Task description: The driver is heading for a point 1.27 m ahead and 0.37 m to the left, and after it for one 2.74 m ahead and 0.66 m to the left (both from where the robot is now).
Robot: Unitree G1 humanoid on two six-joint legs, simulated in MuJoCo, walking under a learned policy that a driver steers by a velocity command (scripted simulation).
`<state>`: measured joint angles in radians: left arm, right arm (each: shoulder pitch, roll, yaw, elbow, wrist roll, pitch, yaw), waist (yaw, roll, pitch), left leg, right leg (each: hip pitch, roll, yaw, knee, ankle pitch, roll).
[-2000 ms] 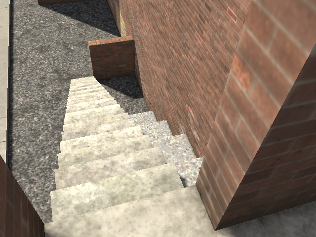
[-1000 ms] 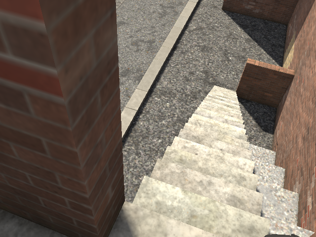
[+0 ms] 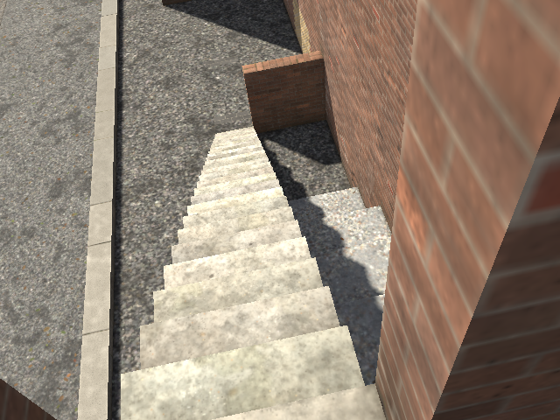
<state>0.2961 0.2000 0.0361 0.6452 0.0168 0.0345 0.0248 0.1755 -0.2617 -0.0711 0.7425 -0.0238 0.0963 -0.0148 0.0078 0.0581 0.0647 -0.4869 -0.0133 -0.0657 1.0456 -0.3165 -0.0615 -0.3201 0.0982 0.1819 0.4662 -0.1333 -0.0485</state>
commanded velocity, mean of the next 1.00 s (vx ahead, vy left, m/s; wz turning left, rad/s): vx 0.09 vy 0.02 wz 0.39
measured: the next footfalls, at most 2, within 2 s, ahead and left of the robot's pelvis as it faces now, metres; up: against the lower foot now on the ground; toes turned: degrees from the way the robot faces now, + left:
left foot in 0.20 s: +0.00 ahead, +0.13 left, +0.00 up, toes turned +1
right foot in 0.78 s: +0.03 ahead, -0.02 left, +0.00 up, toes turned +33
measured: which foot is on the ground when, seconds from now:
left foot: up 0.00-0.18, down 0.20-0.76, up 0.78-1.00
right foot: down 0.00-0.20, up 0.22-0.76, down 0.78-1.00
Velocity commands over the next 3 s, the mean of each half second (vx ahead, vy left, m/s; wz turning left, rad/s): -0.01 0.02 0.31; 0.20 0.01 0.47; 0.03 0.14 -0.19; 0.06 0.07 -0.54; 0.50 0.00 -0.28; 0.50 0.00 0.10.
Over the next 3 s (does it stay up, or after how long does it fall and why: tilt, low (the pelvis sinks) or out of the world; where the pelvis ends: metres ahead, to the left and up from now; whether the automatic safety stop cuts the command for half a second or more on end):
stays up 0.25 0.18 -0.01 its command is cut before an obstacle from the start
